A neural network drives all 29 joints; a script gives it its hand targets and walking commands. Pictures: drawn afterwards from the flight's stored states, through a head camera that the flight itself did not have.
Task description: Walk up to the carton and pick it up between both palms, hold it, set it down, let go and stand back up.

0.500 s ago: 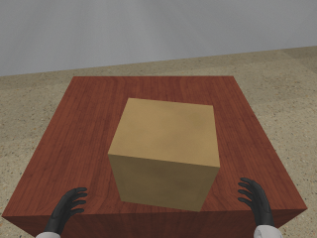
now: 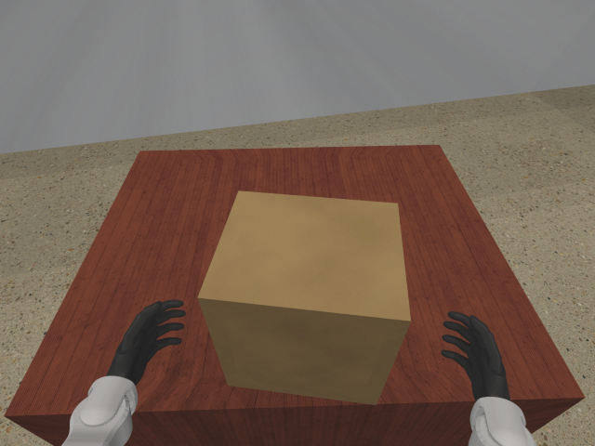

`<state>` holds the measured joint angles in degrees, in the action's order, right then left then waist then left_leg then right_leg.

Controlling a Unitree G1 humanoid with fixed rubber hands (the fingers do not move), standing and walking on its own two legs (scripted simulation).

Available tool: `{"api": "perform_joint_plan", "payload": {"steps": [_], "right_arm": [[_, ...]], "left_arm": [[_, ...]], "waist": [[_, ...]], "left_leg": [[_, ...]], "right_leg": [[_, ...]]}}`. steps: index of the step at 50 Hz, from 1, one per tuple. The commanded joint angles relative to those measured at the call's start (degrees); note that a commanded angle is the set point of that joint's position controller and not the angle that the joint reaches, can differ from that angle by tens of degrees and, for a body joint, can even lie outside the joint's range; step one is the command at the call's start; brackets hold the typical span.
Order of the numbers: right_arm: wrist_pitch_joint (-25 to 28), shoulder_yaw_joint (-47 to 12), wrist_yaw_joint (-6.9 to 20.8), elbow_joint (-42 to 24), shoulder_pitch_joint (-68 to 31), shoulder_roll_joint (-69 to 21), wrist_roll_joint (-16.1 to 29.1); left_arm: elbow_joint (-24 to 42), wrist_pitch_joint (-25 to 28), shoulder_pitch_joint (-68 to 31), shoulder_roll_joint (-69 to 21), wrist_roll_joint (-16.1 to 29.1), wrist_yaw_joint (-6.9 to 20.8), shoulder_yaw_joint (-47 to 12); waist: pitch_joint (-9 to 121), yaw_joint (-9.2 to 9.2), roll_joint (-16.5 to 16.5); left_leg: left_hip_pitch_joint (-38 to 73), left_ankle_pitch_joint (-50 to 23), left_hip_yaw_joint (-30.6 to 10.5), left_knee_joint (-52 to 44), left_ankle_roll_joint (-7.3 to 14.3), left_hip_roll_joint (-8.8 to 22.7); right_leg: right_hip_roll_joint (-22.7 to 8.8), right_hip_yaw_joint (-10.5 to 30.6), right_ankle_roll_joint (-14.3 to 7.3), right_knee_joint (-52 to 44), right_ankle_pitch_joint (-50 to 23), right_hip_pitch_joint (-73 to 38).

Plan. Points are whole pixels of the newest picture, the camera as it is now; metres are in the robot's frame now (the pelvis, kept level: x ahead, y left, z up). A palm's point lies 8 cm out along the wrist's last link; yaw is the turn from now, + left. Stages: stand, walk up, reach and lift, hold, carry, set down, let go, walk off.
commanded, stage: reach and lift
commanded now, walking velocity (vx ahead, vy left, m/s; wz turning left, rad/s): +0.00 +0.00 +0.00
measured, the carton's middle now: (308, 299) +0.35 +0.00 -0.01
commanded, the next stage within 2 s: none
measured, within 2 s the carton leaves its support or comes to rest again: neither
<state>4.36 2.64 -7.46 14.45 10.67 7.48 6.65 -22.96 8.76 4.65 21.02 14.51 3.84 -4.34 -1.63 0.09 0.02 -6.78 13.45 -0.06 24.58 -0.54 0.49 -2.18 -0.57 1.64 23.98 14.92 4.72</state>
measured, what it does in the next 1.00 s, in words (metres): stands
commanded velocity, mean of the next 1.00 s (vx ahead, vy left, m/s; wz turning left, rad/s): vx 0.00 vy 0.00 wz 0.00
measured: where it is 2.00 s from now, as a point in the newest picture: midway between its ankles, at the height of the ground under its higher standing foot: outside the picture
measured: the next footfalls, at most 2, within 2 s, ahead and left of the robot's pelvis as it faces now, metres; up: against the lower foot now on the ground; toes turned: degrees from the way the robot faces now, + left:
none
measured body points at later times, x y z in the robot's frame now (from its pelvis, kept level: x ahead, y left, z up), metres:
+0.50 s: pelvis +0.01 +0.00 +0.00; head +0.01 +0.00 +0.45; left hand +0.33 +0.24 +0.08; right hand +0.27 -0.22 +0.06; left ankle +0.00 +0.12 -0.74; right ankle -0.02 -0.14 -0.74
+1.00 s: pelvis +0.00 +0.00 +0.00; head +0.02 +0.00 +0.45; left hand +0.40 +0.22 +0.15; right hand +0.35 -0.22 +0.09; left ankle +0.00 +0.12 -0.74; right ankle -0.02 -0.14 -0.74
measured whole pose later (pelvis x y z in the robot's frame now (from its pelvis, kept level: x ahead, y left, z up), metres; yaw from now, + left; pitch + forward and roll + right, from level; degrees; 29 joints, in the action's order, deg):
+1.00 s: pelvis +0.00 +0.00 +0.00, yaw +0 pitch -3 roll +0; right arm -15.7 5.5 -9.9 13.3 -17.0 12.0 9.9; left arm -23.5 -22.6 -32.7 22.4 14.6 5.3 5.2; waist -4.3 0.1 0.0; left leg -6.8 12.4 -0.1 22.2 -0.6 0.5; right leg -2.2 -0.6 1.6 22.2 14.0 5.0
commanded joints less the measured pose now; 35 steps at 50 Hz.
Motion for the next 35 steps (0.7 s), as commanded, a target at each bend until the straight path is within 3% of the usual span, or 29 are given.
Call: {"api": "perform_joint_plan", "payload": {"steps": [1,3,4,5,6,7,8,9,10,12,13,14,16,20,21,22,23,26,27,28,29,30,31,32,33,34,35], "right_arm": [[-1.5,1.2,-0.8,-18.7,-10.2,4.7,6.2],[-2.7,1.4,-0.7,-20.4,-11.4,5.3,6.8],[-3.2,1.4,-1.2,-21.5,-11.9,6.1,6.3],[-4.0,0.9,-1.3,-20.4,-10.2,6.5,6.6],[-4.4,1.3,-1.6,-22.4,-12.4,5.3,6.1],[-4.9,1.9,-1.7,-22.9,-14.9,6.6,6.7],[-5.3,1.3,-1.8,-23.7,-11.4,7.0,7.5],[-6.0,0.4,-1.8,-24.1,-13.9,7.2,8.0],[-6.9,0.2,-2.3,-23.4,-13.9,7.0,8.6],[-7.8,2.0,-2.2,-26.2,-16.2,8.4,8.5],[-8.4,1.2,-2.1,-27.2,-17.4,8.9,9.8],[-8.5,2.3,-2.5,-27.5,-18.6,8.2,8.2],[-9.4,1.1,-2.9,-27.9,-18.0,9.5,8.5],[-10.2,3.0,-2.6,-26.4,-21.5,11.4,9.2],[-10.5,2.3,-2.8,-25.4,-19.7,10.7,9.5],[-11.4,2.6,-3.0,-23.1,-23.2,11.5,8.1],[-11.7,2.6,-3.2,-24.4,-21.6,11.3,9.1],[-12.5,4.5,-3.3,-23.3,-26.5,12.8,8.2],[-12.4,3.3,-3.3,-23.7,-26.3,12.4,9.6],[-13.1,3.9,-3.1,-20.1,-28.0,13.8,9.2],[-13.0,4.1,-3.0,-22.8,-29.4,13.4,9.8],[-13.8,3.8,-3.2,-19.3,-28.4,13.1,9.0],[-14.2,4.5,-2.7,-21.0,-34.4,14.8,10.4],[-14.8,3.8,-2.8,-18.7,-32.7,13.0,9.4],[-15.6,5.2,-2.7,-16.3,-33.9,14.1,9.5],[-15.4,5.9,-2.8,-16.5,-35.8,14.2,9.1],[-16.0,5.0,-2.6,-15.6,-37.8,14.0,9.5]], "left_arm": [[17.7,-3.0,-10.7,10.3,6.5,-1.0,6.0],[20.2,-5.1,-13.3,10.5,6.0,-1.1,7.7],[20.5,-6.7,-14.0,10.1,6.9,-0.6,8.0],[18.0,-7.6,-11.6,9.7,5.7,0.0,9.2],[20.4,-8.3,-15.0,10.0,6.1,0.5,8.8],[21.1,-9.0,-17.0,11.4,5.6,0.2,10.0],[22.2,-10.2,-14.6,9.6,5.2,0.4,9.4],[22.6,-11.1,-17.3,11.3,5.0,0.5,10.8],[21.3,-12.7,-16.7,11.3,4.9,0.9,10.9],[23.3,-14.4,-20.3,11.5,4.5,0.8,11.9],[22.8,-15.1,-21.9,12.0,4.4,0.7,12.0],[24.2,-15.3,-23.8,11.3,4.7,0.8,11.8],[22.0,-17.1,-23.3,11.5,4.6,1.6,12.5],[24.0,-19.4,-28.1,11.2,3.5,1.3,12.5],[23.2,-19.9,-26.5,11.1,3.4,1.6,13.3],[20.9,-20.3,-31.2,11.6,2.4,1.6,13.3],[20.3,-21.2,-28.6,11.3,2.7,2.1,13.3],[20.0,-22.7,-34.3,11.8,2.6,2.1,12.3],[21.9,-23.6,-33.2,11.6,1.9,1.8,13.6],[20.1,-24.3,-35.4,11.4,1.1,1.9,14.3],[20.0,-25.2,-36.7,11.8,1.1,1.5,14.4],[18.1,-25.3,-36.7,11.2,0.5,1.9,15.2],[19.5,-25.4,-42.6,13.1,1.8,1.6,13.5],[16.7,-25.6,-40.5,12.0,1.1,2.0,13.6],[16.9,-26.0,-43.1,12.2,0.8,1.7,13.2],[15.0,-26.9,-43.5,12.0,1.5,1.7,13.6],[13.1,-26.7,-45.9,12.9,1.0,1.8,14.0]], "waist": [[5.9,-1.47,2.9],[7.6,-1.88,4.1],[7.1,-0.58,1.2],[5.1,-1.33,0.7],[6.7,-0.37,1.2],[8.3,-0.37,1.2],[8.6,-0.39,1.7],[9.0,-1.21,3.6],[6.8,-0.08,1.1],[8.6,0.17,3.0],[9.2,0.15,3.6],[9.0,0.98,2.5],[9.6,0.63,0.9],[11.6,1.55,3.6],[10.5,1.42,3.1],[9.8,1.98,3.2],[11.3,2.05,1.8],[12.1,3.33,3.0],[13.5,2.15,3.8],[11.7,2.66,2.9],[13.2,2.08,4.1],[10.8,2.12,2.7],[13.0,3.13,3.5],[11.8,3.43,1.6],[12.1,4.12,3.6],[12.4,4.06,1.5],[12.0,3.57,2.8]], "left_leg": [[-1.0,-8.8,2.5,-4.8,-1.5,-1.4],[0.9,-11.6,2.4,-4.3,-2.0,-1.3],[1.7,-13.6,2.0,-4.2,-1.5,-1.6],[1.3,-14.5,2.3,-4.8,-1.5,-1.7],[1.6,-15.8,2.1,-4.3,-1.4,-1.6],[2.1,-15.2,2.3,-4.2,-1.2,-1.4],[3.1,-17.9,2.8,-4.2,-1.5,-1.6],[3.9,-20.6,2.6,-4.0,-1.6,-1.6],[4.2,-19.9,2.1,-4.1,-1.4,-1.8],[4.3,-17.1,2.2,-4.4,-1.6,-1.4],[4.0,-18.6,1.8,-4.6,-1.9,-1.2],[4.1,-19.0,2.6,-4.3,-1.4,-1.4],[4.1,-19.6,2.4,-4.4,-0.9,-1.8],[6.3,-24.0,2.3,-3.2,-2.5,-1.0],[7.0,-25.6,2.2,-3.2,-2.2,-1.3],[5.7,-22.5,2.4,-3.8,-1.9,-1.2],[6.6,-23.4,2.7,-4.3,-1.7,-1.5],[6.7,-23.4,2.2,-3.9,-1.9,-0.9],[7.2,-27.0,2.7,-3.4,-2.3,-1.3],[6.8,-26.4,2.1,-3.7,-2.4,-0.8],[7.3,-25.1,2.5,-4.0,-2.2,-1.0],[6.5,-22.7,2.9,-4.2,-1.5,-1.2],[5.5,-19.8,2.3,-4.8,-1.9,-1.2],[4.0,-20.2,2.4,-4.9,-1.0,-1.2],[5.1,-19.9,2.0,-5.1,-1.8,-0.6],[4.2,-18.8,2.3,-5.3,-1.3,-0.8],[2.3,-15.6,2.7,-5.9,-0.8,-1.2]], "right_leg": [[2.7,2.8,-2.0,-6.5,-7.6,-0.7],[2.9,3.1,-1.9,-6.0,-9.6,-0.8],[3.1,2.3,-1.8,-6.6,-11.5,-1.0],[3.0,2.4,-1.2,-6.9,-13.1,-1.5],[3.0,2.6,-1.3,-6.9,-14.9,-2.5],[2.7,2.4,-1.0,-6.4,-14.7,-2.5],[3.3,2.3,-1.1,-6.2,-17.8,-2.4],[2.9,2.1,-0.7,-5.8,-20.5,-3.3],[2.7,2.5,-0.4,-6.8,-19.9,-2.8],[3.3,2.3,-1.3,-7.1,-15.8,-2.4],[3.3,2.6,-1.2,-6.5,-17.7,-3.0],[3.2,2.0,-1.1,-6.6,-18.2,-2.3],[3.2,2.4,-0.2,-6.3,-21.5,-3.6],[4.0,1.0,-1.3,-6.0,-21.6,-2.8],[3.7,1.2,-0.6,-6.0,-24.7,-2.9],[3.6,1.2,-0.9,-6.6,-21.6,-3.2],[3.7,1.0,-0.2,-6.3,-24.5,-3.8],[3.7,0.8,-0.5,-6.2,-23.4,-3.5],[4.0,0.7,-0.4,-6.0,-25.8,-4.0],[4.4,0.6,-0.8,-6.3,-22.8,-2.6],[3.8,0.5,-0.9,-6.1,-23.5,-3.4],[3.8,0.5,-0.7,-6.5,-23.1,-3.8],[3.7,1.2,-0.7,-6.3,-19.7,-2.3],[3.6,1.1,-0.7,-6.2,-22.1,-3.2],[3.7,0.8,-1.2,-6.5,-20.2,-3.1],[3.8,0.7,-1.2,-6.5,-20.5,-2.6],[3.2,1.1,-1.1,-6.2,-18.9,-3.0]]}}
